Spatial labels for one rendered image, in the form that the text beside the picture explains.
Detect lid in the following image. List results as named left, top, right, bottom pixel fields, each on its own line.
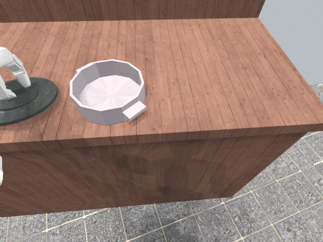
left=0, top=77, right=58, bottom=126

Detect robot left hand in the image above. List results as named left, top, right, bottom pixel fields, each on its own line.
left=0, top=47, right=31, bottom=100

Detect pot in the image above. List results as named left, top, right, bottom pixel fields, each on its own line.
left=70, top=59, right=147, bottom=125

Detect knob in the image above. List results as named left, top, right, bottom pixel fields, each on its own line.
left=5, top=80, right=26, bottom=101

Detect table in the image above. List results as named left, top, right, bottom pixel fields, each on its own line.
left=0, top=0, right=323, bottom=217

